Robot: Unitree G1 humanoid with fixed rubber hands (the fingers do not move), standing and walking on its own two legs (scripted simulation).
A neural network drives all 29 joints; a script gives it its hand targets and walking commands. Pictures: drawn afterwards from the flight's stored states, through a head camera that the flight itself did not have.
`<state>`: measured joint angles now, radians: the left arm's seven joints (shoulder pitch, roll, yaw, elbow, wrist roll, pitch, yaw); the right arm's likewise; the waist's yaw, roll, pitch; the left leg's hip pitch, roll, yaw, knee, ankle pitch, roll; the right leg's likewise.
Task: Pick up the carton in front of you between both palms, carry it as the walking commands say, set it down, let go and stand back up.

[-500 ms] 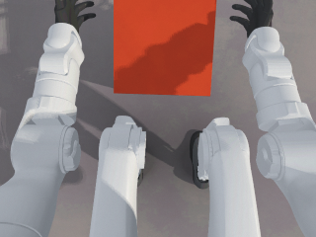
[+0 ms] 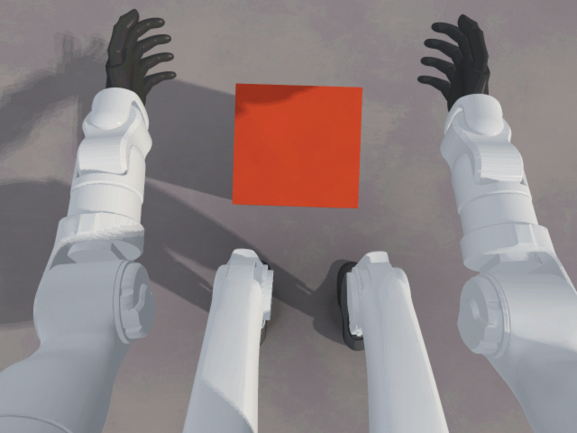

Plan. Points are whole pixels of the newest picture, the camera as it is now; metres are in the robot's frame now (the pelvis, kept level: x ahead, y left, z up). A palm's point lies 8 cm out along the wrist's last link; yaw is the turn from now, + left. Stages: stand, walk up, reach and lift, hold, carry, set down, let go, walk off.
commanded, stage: set down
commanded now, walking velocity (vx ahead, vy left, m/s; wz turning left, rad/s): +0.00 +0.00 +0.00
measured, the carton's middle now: (296, 156) +0.46 +0.03 -0.40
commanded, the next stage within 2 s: let go in 0.30 s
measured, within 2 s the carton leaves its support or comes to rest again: neither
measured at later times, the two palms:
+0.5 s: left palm (42, 66) +0.47 +0.24 +0.02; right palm (555, 74) +0.47 -0.17 +0.02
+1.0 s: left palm out of the picture +0.31 +0.24 +0.15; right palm out of the picture +0.32 -0.22 +0.15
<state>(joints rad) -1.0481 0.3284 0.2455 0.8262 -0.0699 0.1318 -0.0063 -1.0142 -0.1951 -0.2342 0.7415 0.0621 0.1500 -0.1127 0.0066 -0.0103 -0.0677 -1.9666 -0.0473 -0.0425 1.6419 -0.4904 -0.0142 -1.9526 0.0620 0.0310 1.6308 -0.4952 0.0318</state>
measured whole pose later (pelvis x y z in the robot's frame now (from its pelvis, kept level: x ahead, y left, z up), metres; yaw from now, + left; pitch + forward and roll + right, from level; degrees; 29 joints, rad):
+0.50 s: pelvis +0.04 +0.00 +0.14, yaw +1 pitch +42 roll -1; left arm -0.81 0.25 0.28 0.79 0.08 0.09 -0.05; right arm -0.76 -0.15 -0.25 0.71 -0.07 0.11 -0.04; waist 0.00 0.00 -0.11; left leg -1.47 -0.05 -0.05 1.07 -0.34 0.00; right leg -1.46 0.04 0.05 1.06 -0.35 0.03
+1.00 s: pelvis +0.10 +0.00 +0.24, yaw +1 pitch +17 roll +0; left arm 0.04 0.19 0.10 0.53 0.01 -0.03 -0.05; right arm 0.05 -0.18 -0.08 0.52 -0.01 -0.03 0.04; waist -0.01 0.00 -0.05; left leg -0.59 -0.03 -0.06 0.56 -0.27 0.00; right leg -0.58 0.03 0.06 0.56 -0.28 0.00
